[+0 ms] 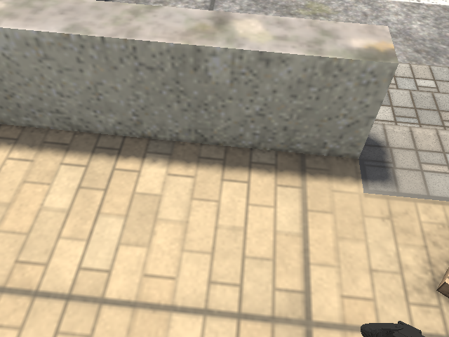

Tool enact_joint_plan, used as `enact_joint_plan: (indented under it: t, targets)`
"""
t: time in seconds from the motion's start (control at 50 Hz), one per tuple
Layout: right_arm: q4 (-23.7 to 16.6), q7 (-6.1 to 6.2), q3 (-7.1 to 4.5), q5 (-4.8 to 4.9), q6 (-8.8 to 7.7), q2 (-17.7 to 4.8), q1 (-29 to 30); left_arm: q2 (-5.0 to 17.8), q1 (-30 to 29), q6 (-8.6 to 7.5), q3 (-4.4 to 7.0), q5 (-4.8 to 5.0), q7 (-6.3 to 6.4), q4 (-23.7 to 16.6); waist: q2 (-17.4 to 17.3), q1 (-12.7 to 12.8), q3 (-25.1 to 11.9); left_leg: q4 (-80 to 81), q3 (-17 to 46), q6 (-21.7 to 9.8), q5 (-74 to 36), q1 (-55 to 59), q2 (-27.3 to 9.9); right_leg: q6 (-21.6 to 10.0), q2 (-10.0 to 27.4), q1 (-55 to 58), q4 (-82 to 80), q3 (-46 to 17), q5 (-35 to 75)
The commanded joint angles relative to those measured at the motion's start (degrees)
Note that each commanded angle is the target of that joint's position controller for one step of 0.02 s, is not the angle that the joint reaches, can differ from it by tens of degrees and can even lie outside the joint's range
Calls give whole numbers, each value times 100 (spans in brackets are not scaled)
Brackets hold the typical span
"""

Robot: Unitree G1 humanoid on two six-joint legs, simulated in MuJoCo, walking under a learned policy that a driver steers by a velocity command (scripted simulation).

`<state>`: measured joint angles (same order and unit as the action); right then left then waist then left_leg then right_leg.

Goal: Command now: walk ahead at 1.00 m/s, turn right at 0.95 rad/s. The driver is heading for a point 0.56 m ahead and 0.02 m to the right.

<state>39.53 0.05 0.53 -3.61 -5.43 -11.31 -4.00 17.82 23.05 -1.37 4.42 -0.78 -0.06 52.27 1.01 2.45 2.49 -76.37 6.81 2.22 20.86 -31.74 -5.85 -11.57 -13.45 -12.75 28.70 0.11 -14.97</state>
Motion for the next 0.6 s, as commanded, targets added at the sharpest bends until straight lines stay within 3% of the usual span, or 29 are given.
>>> enact_joint_plan:
  t: [0.02,0.06,0.12,0.16,0.18,0.2,0.22,0.24,0.26,0.28,0.3,0.32,0.34,0.36,0.38,0.42,0.46,0.56,0.6]
  targets:
    - [-498,-59,-121,-59,178,-748,-30,841,-366,-344,161,65,34,-632,-638,-438,334,1402,-494,240,-255,-326,-181,-935,1503,-776,-1931,-2309,1074]
    - [-771,-124,-28,75,164,-595,600,854,-279,-366,197,60,-4,-674,-333,-194,370,2731,-652,229,-1474,199,-54,-673,1188,-1026,-1912,-1985,1609]
    - [-885,-91,7,183,98,-564,798,977,125,-261,291,139,-73,-595,-31,206,55,4065,-924,15,-2637,836,535,-136,1059,-350,-1181,-1787,3769]
    - [-867,6,-69,164,45,-796,526,989,254,-198,316,142,-34,-589,161,170,-303,4682,-763,-99,-2608,1459,872,272,974,161,-359,-1960,4514]
    - [-787,79,-152,163,13,-1022,142,1084,123,-195,346,119,2,-651,299,-55,-564,4875,-633,-120,-2582,1969,969,479,935,275,299,-2100,4669]
    - [-885,134,-458,538,-208,-1344,-59,455,-202,-165,192,516,96,-823,60,-587,-1006,5461,-102,-136,-3284,3097,710,811,858,-161,1387,-2441,3325]
    - [-522,161,-499,530,-217,-1516,-1356,312,-521,-131,81,345,119,-1023,-19,-1147,-1970,4776,193,-335,-3806,4548,-128,1041,697,-636,2835,-1901,1254]
    - [-388,165,-469,341,-192,-1659,-2044,-308,-384,-93,-116,-46,136,-1290,-1071,-1043,-2484,3850,1205,-391,-6870,5750,-1305,1156,279,-1923,4456,-1339,-2909]
    - [-409,63,-534,136,-127,-1843,-1821,167,881,-135,-66,347,77,-1534,-2518,-288,-3563,4542,3727,-1686,-5655,6199,-2749,1308,541,-2596,5968,-1479,-2496]
    - [-762,128,-534,129,-19,-1413,-954,646,572,3,17,394,106,-1448,-1707,-358,-3022,4970,3285,-1734,-3887,5441,-2286,1500,1132,-2810,6086,-1093,-1803]
    - [-793,185,-422,190,73,-901,-539,829,-44,129,101,387,126,-1554,-1151,-415,-1937,5120,2019,-1489,-3405,4471,-1821,1589,1340,-3053,5903,-697,-1343]
    - [-778,201,-372,223,151,-813,-290,798,-249,243,141,337,163,-1591,-568,-254,-1434,5301,1473,-1382,-3377,3606,-1541,1660,1534,-2894,5967,-512,-1164]
    - [-709,197,-366,258,173,-775,-85,812,-483,323,195,292,187,-1712,-278,-161,-837,5593,793,-1312,-3509,2738,-1243,1612,1672,-2704,5682,-440,-1122]
    - [-579,188,-432,261,155,-927,9,579,-347,383,154,321,163,-1855,-728,68,-604,5775,454,-1353,-3490,2196,-1299,1608,1891,-2507,5249,-463,-1154]
    - [-467,158,-468,295,119,-974,121,293,-422,413,54,302,160,-1963,-874,96,-406,5983,181,-1397,-3693,1793,-1262,1624,2009,-2373,4682,-400,-1225]
    - [-267,146,-582,276,79,-1210,0,176,-795,370,8,246,149,-2086,-657,-34,-589,6034,-233,-1489,-4127,1805,-1169,1556,1990,-2135,3709,-326,-851]
    - [-214,146,-650,346,107,-1401,132,200,-865,320,-16,191,66,-2042,-475,-25,-974,5907,-612,-1496,-4310,1891,-1165,1410,1932,-1579,2708,-295,-6]
    - [24,65,-702,579,184,-1613,31,432,-1536,337,26,139,-95,-2213,-627,-180,-853,5590,-950,-1269,-3449,2082,-1167,1146,1585,-925,1058,-39,520]
    - [130,56,-665,631,211,-1563,-28,474,-1509,298,64,84,-110,-2196,-560,-73,-844,5053,-1114,-992,-3006,2008,-1002,931,1352,-244,32,136,1012]
